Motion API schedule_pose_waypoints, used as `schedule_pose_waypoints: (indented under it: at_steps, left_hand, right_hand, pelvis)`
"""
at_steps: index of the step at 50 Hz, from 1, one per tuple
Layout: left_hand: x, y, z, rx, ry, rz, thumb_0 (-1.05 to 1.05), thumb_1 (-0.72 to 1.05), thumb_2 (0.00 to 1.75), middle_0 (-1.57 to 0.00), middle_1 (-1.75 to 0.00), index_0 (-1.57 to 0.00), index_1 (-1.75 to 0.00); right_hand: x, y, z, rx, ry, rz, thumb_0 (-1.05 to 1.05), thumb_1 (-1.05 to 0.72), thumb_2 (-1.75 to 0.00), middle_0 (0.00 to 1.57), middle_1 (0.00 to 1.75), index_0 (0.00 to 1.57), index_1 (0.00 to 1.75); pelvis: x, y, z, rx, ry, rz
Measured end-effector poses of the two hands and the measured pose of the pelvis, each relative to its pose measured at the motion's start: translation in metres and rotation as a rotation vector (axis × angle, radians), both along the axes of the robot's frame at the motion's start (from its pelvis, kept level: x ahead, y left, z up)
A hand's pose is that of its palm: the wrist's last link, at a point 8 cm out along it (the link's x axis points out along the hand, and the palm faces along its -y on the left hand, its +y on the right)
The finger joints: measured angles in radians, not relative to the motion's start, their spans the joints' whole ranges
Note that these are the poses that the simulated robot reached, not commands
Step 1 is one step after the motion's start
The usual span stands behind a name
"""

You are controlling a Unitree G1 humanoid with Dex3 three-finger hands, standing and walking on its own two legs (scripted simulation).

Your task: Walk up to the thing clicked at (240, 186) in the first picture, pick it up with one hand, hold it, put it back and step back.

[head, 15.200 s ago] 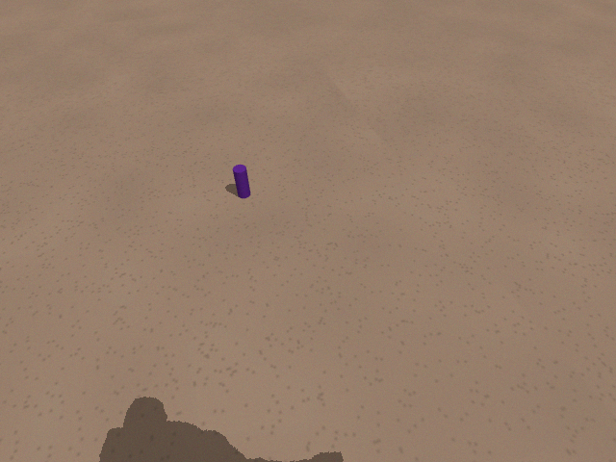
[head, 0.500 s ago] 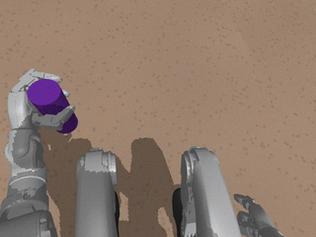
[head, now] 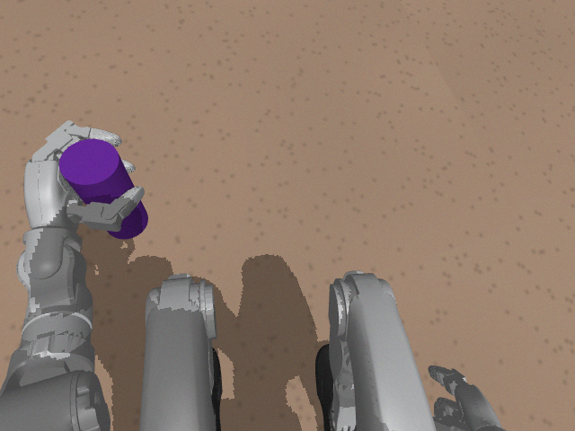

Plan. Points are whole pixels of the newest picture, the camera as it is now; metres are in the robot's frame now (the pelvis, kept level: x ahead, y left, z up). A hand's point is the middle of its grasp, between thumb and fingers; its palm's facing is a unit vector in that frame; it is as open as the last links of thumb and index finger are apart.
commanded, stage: lift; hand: left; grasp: from the side
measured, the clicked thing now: (111, 195) +0.43 +0.25 -0.05
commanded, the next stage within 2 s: none
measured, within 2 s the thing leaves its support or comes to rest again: neither
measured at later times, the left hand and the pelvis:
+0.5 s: hand (76, 167) +0.41 +0.24 +0.07, palm faces +0.11 -0.99 -0.05, open 9.0 cm; pelvis +0.01 +0.00 +0.06, yaw +2 degrees
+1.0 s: hand out of the picture +0.38 +0.23 +0.25, palm faces +0.16 -0.99 -0.05, open 9.0 cm; pelvis +0.04 +0.00 +0.22, yaw +4 degrees
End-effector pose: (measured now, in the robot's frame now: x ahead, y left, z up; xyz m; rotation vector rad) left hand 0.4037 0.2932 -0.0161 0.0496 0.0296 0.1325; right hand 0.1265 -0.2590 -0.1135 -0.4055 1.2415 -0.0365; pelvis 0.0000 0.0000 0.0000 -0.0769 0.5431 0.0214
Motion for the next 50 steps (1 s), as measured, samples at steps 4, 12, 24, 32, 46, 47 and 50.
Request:
schedule_pose_waypoints:
  at_steps: [4, 12, 24, 32, 46, 47, 50]
  left_hand:
    - [0.0, -0.001, 0.006, 0.002, -0.007, -0.006, 0.04, -0.22, 1.09, -0.83, -1.03, -0.74, -1.04]
    - [-0.005, -0.001, 0.028, 0.002, -0.013, -0.019, 0.04, -0.22, 1.09, -0.83, -1.03, -0.74, -1.04]
    - [-0.021, -0.006, 0.083, -0.004, -0.008, -0.023, 0.04, -0.23, 1.1, -0.83, -1.03, -0.74, -1.04]
    - [-0.03, -0.011, 0.137, 0.006, -0.006, -0.015, 0.04, -0.23, 1.1, -0.83, -1.03, -0.74, -1.04]
    - [-0.046, -0.02, 0.244, 0.003, 0.022, 0.01, 0.04, -0.23, 1.09, -0.83, -1.03, -0.74, -1.04]
    - [-0.047, -0.02, 0.251, 0.001, 0.02, 0.015, 0.04, -0.23, 1.09, -0.83, -1.03, -0.74, -1.04]
    - [-0.049, -0.017, 0.269, -0.001, 0.019, 0.032, 0.04, -0.23, 1.09, -0.83, -1.03, -0.74, -1.04]
  right_hand:
    - [0.0, 0.0, 0.002, 0.003, -0.003, -0.011, 0.0, -0.91, -0.9, 0.21, 0.3, 0.2, 0.3]
    - [0.005, 0.002, 0.014, 0.018, -0.025, -0.032, 0.01, -0.91, -0.9, 0.21, 0.3, 0.2, 0.3]
    - [0.031, 0.007, 0.055, 0.045, -0.109, -0.044, 0.01, -0.91, -0.9, 0.21, 0.3, 0.2, 0.3]
    - [0.054, 0.014, 0.099, 0.059, -0.177, -0.051, 0.01, -0.9, -0.9, 0.21, 0.3, 0.2, 0.3]
    - [0.083, 0.029, 0.198, 0.091, -0.276, -0.063, 0.01, -0.9, -0.9, 0.21, 0.3, 0.2, 0.3]
    - [0.084, 0.03, 0.205, 0.093, -0.283, -0.063, 0.01, -0.9, -0.9, 0.21, 0.3, 0.2, 0.3]
    - [0.088, 0.033, 0.225, 0.097, -0.302, -0.059, 0.01, -0.9, -0.9, 0.21, 0.3, 0.2, 0.3]
  pelvis:
    - [0.001, 0.0, 0.003, 0.001, 0.004, 0.002]
    - [0.003, 0.0, 0.018, 0.007, 0.014, 0.009]
    - [0.007, -0.002, 0.06, 0.015, 0.025, 0.017]
    - [0.013, -0.001, 0.102, 0.017, 0.012, 0.027]
    - [0.035, 0.003, 0.192, 0.024, -0.071, 0.052]
    - [0.036, 0.003, 0.198, 0.025, -0.079, 0.054]
    - [0.041, 0.004, 0.215, 0.028, -0.104, 0.059]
